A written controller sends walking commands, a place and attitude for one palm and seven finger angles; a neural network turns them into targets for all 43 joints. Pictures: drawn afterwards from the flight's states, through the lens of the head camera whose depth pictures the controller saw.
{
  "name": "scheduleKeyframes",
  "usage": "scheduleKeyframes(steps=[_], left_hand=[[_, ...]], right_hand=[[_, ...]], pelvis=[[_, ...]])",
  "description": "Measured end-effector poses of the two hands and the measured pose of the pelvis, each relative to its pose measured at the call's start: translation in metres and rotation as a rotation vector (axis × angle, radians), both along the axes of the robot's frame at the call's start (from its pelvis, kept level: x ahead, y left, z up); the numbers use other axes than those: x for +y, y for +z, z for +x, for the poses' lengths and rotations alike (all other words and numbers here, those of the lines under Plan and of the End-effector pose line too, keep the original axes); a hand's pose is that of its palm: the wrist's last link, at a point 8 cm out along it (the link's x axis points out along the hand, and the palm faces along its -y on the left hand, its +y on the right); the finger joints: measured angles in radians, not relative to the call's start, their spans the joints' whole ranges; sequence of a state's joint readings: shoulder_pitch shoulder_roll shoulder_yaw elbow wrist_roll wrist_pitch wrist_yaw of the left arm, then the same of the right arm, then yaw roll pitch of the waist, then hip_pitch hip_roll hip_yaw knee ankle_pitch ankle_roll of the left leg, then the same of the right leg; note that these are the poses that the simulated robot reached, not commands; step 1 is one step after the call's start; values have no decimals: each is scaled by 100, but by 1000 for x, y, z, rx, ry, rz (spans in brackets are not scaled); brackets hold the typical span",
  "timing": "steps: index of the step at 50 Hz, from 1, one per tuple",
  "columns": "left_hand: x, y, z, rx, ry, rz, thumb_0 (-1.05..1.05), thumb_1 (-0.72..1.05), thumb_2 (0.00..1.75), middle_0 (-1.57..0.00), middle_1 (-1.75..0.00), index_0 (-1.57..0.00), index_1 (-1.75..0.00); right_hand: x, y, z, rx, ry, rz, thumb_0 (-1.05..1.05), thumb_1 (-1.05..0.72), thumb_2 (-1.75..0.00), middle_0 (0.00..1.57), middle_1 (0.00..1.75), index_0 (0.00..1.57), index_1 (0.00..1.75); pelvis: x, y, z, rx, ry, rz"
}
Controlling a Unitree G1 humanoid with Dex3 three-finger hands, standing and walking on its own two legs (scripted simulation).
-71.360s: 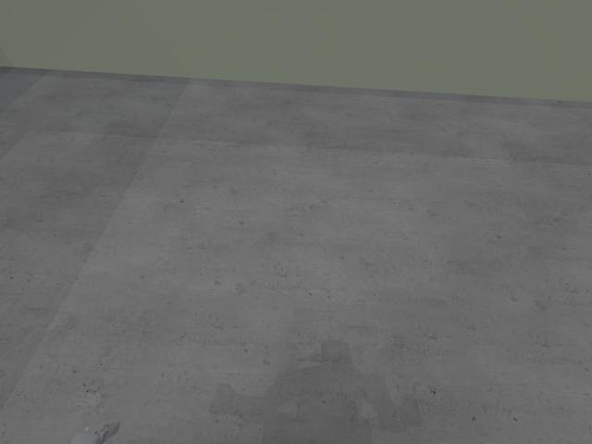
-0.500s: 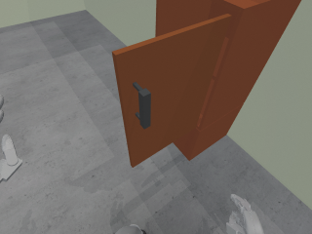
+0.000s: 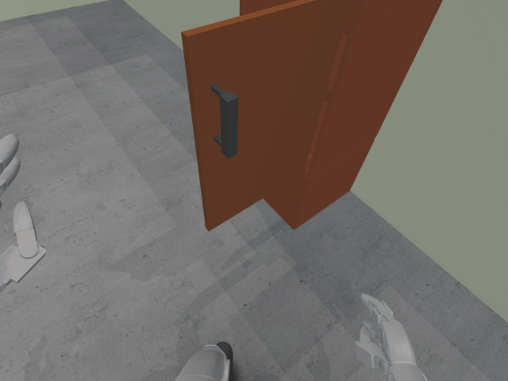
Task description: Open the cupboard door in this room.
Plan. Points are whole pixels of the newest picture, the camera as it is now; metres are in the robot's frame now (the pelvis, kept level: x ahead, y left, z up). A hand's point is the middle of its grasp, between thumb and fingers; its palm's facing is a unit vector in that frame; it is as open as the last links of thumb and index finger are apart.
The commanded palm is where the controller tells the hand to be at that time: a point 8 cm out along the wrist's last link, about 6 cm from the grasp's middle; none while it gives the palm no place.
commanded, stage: stop stepping back and stand still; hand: left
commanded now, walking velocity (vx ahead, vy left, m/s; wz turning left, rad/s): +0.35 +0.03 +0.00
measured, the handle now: (222, 121) +0.56 +0.13 +0.07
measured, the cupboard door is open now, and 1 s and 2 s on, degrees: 90 90 90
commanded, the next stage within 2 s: let the arm hang, fingers relaxed in 1.58 s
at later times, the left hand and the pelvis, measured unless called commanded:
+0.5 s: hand out of the picture +0.11 +0.23 +0.20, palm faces +0.43 -0.75 -0.50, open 7.4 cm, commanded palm +0.06 +0.27 +0.20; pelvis -0.08 -0.03 +0.03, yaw +0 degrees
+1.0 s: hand out of the picture +0.10 +0.24 +0.19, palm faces +0.48 -0.72 -0.50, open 7.4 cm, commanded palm +0.04 +0.28 +0.20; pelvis -0.09 -0.03 +0.02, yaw +3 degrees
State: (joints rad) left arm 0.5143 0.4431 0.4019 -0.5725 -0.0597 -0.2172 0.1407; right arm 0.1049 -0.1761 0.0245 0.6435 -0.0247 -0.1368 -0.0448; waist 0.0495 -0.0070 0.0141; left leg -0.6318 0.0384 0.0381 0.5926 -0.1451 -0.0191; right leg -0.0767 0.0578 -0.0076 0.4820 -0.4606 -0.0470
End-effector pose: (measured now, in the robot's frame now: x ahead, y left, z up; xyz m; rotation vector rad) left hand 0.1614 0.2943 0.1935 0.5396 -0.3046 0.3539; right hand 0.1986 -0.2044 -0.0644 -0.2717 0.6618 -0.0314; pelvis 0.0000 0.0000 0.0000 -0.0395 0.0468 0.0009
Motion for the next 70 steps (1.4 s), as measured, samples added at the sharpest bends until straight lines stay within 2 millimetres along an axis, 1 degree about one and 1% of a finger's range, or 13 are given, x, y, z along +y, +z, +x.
scheduleKeyframes(steps=[3,6,12,15,20,24,28,32,37,43,48,58,70], left_hand=[[-3,9,-7,-17,-33,27,1,89,90,-22,-31,-22,-30],[2,17,-10,-75,-30,47,1,88,90,-22,-31,-22,-30],[5,18,-14,-47,14,7,1,89,90,-22,-31,-21,-30],[-8,12,-33,32,13,21,1,89,90,-21,-31,-21,-30],[-37,11,-80,91,-15,38,1,89,90,-22,-31,-21,-30],[-36,23,-96,45,32,47,1,88,90,-22,-31,-22,-30],[-26,29,-97,15,103,49,1,88,90,-22,-31,-22,-30],[-20,21,-100,32,132,19,1,89,90,-22,-31,-21,-30],[-18,7,-109,45,104,19,1,89,90,-22,-31,-21,-30],[-23,13,-112,26,134,61,1,89,90,-22,-31,-21,-30],[-25,14,-107,28,137,47,1,89,90,-22,-31,-21,-30],[-12,4,-100,77,115,9,1,89,90,-22,-31,-22,-30],[2,3,-72,117,97,4,1,89,90,-22,-31,-21,-30]], right_hand=[[-10,1,-28,47,-46,-13,1,-90,-90,20,30,21,30],[-23,1,-50,23,-116,-33,1,-90,-90,20,31,21,30],[-36,5,-99,6,-174,-10,2,-90,-90,20,30,21,30],[-44,5,-122,17,-189,14,2,-90,-90,20,30,21,30],[-61,-7,-153,121,-169,-5,1,-90,-90,20,30,21,30],[-73,-3,-168,156,-169,-26,2,-90,-90,20,30,21,30],[-80,-3,-169,117,-175,-36,2,-90,-90,20,30,21,30],[-80,-1,-165,80,-178,-39,2,-90,-90,20,30,21,30],[-67,-2,-157,39,-158,-27,2,-90,-90,20,30,20,30],[-48,-15,-144,37,-104,45,1,-90,-90,20,30,21,30],[-42,-21,-135,95,-69,65,1,-90,-90,20,30,21,30],[-42,-3,-122,84,-68,-8,1,-90,-90,20,30,21,30],[-26,5,-98,44,-86,24,1,-90,-90,20,30,21,30]], pelvis=[[-1,4,1,-26,-7,21],[2,-1,0,-47,-14,23],[-5,9,-32,-97,-13,43],[-14,13,-47,-97,-6,52],[-26,16,-69,-76,-18,91],[-32,26,-76,-44,-13,109],[-31,27,-84,-31,11,115],[-25,25,-89,-24,22,102],[-21,14,-97,-52,29,85],[-30,8,-89,-74,48,69],[-31,11,-89,-63,56,66],[-19,17,-79,-71,51,50],[-4,21,-65,-50,33,40]])
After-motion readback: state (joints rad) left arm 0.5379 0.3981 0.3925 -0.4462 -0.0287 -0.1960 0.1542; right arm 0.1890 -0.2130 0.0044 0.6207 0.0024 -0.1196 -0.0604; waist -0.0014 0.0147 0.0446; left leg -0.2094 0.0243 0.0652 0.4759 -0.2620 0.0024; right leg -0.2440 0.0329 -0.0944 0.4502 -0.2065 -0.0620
